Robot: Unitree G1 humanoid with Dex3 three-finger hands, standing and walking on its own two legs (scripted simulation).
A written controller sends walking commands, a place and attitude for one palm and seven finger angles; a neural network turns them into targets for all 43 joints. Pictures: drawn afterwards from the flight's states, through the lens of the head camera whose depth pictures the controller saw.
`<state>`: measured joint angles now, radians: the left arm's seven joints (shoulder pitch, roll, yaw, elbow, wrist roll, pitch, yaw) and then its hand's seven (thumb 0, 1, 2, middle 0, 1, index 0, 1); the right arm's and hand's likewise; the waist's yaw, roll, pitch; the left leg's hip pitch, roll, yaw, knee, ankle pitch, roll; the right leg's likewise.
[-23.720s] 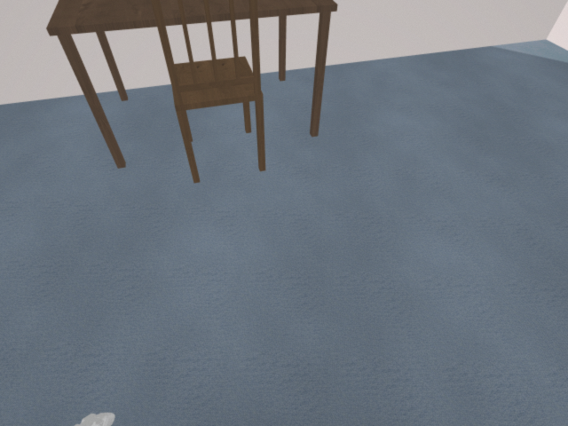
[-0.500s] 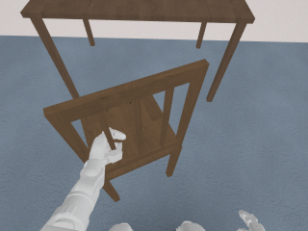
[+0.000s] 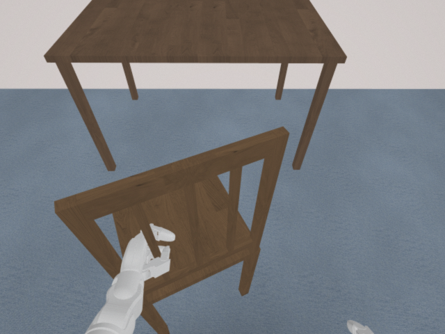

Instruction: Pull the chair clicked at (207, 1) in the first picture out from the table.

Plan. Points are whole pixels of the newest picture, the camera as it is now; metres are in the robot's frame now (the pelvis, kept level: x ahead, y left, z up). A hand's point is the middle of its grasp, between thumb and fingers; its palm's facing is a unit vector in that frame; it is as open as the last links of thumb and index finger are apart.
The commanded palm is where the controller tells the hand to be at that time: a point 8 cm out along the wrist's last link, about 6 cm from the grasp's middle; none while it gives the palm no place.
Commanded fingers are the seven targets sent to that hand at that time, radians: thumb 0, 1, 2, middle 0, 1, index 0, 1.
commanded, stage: stop walking, hand still on the chair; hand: left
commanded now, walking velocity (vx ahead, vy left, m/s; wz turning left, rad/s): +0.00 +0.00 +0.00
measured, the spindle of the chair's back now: (195, 230) +0.33 +0.07 -0.05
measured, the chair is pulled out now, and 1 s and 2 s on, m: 0.57 0.57 0.57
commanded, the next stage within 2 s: open the thumb and straighten the fingers in 0.58 s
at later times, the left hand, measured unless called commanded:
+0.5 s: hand (166, 260) +0.27 +0.13 -0.06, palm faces +0.04 -0.99 -0.14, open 5.0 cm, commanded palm +0.25 +0.18 -0.05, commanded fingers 0.00 0.90 0.90 -0.50 -1.45 -0.50 -1.45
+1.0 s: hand (165, 256) +0.28 +0.13 -0.07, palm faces +0.02 -0.99 -0.13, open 10.1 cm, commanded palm +0.26 +0.18 -0.05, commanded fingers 0.00 -0.55 0.20 -0.32 -0.94 -0.32 -0.94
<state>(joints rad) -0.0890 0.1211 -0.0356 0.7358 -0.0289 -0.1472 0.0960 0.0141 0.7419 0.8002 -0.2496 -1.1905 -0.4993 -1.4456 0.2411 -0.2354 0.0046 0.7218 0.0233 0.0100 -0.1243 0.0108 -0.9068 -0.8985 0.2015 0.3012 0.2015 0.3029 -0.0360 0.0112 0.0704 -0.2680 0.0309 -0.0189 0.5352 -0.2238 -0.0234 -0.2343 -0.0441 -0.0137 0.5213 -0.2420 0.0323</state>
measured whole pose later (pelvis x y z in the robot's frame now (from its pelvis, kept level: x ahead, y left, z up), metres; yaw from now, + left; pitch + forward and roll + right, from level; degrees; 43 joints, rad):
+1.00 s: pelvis +0.03 -0.01 -0.02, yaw +1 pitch +7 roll +0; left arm 0.14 0.16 -0.03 0.34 -0.07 0.00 0.05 0.01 -0.03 0.44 -0.38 -1.32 -0.48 -1.38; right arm 0.23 -0.25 0.00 0.60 0.05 -0.09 -0.05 0.01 -0.91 -0.90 0.20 0.30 0.20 0.30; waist -0.05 0.03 -0.05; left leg -0.52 0.03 -0.04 0.75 -0.36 -0.04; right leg -0.48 -0.04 -0.03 0.75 -0.39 0.03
